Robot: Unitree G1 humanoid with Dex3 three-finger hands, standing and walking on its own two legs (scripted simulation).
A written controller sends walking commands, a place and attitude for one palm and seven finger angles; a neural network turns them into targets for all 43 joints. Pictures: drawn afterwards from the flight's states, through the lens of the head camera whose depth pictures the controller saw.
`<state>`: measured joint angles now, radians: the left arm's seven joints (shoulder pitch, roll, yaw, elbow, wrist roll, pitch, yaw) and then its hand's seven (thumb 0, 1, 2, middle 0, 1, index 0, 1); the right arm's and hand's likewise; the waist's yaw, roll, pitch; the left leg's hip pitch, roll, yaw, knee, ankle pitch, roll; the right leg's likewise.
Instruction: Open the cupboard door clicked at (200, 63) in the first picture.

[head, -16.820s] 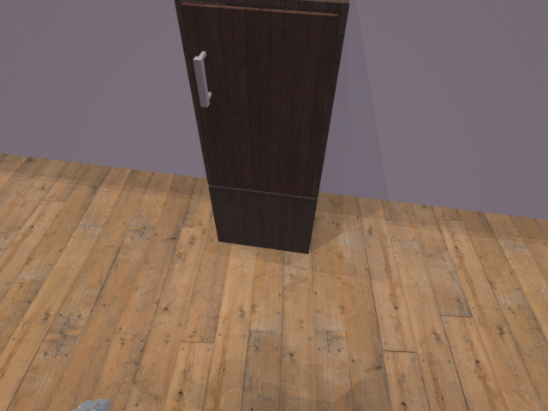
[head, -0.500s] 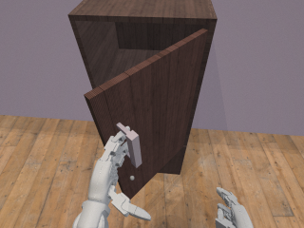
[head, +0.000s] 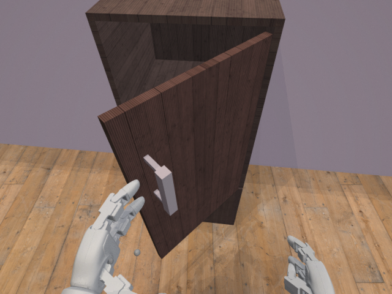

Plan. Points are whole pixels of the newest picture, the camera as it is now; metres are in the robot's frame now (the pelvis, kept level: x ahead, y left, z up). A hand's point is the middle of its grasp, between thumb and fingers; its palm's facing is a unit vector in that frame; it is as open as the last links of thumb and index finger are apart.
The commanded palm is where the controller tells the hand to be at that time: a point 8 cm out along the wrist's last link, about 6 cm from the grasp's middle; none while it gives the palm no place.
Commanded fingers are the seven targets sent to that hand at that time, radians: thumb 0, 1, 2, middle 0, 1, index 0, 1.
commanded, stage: slide the hand sideways off the handle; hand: left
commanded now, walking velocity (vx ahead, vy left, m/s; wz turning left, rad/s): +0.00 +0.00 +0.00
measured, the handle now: (160, 186) +0.30 +0.08 +0.10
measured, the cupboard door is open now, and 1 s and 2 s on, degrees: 50 50 50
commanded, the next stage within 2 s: draw the hand back to the body in 0.20 s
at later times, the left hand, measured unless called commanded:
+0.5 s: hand (107, 260) +0.16 +0.14 +0.11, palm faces -0.09 -1.00 -0.04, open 16.3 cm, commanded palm +0.13 +0.21 +0.12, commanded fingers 0.00 -0.50 0.30 -0.15 -0.30 -0.15 -0.30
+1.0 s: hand (48, 242) +0.17 +0.21 +0.15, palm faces +0.21 -0.94 -0.29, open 14.9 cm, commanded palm +0.13 +0.27 +0.17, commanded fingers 0.00 0.06 0.54 -0.17 -0.30 -0.17 -0.30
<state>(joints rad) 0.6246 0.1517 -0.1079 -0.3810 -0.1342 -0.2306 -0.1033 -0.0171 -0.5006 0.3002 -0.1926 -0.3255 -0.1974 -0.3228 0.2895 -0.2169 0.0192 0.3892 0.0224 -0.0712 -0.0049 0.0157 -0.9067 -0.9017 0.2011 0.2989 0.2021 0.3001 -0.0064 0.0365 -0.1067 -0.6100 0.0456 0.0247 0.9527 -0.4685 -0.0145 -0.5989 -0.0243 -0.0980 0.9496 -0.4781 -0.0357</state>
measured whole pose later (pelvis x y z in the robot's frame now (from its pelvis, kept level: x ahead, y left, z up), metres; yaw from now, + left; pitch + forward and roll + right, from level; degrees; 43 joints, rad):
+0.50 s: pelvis -0.01 +0.02 -0.01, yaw +0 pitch +7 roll -1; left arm 0.64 0.20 -0.02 -0.46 -0.20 -0.20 -0.17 -0.02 -0.50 0.30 -0.15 -0.30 -0.15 -0.30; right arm 0.28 -0.21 0.03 0.38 0.05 -0.09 -0.04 0.02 -0.91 -0.90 0.20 0.30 0.20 0.30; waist 0.01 0.06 -0.12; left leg -0.64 0.04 0.01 1.01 -0.48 0.01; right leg -0.61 -0.03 -0.10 0.97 -0.48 -0.02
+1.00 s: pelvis +0.00 +0.03 +0.03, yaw +0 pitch +0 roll -2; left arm 0.64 0.28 0.10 -0.53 -0.07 -0.03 0.07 -0.02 -0.26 0.41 -0.16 -0.30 -0.16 -0.30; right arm 0.27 -0.22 0.05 0.48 0.03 -0.14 -0.10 0.02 -0.91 -0.90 0.20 0.30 0.20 0.30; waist 0.04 0.05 -0.06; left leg -0.37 0.03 0.03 0.75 -0.38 0.02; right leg -0.33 -0.02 -0.09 0.69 -0.36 0.00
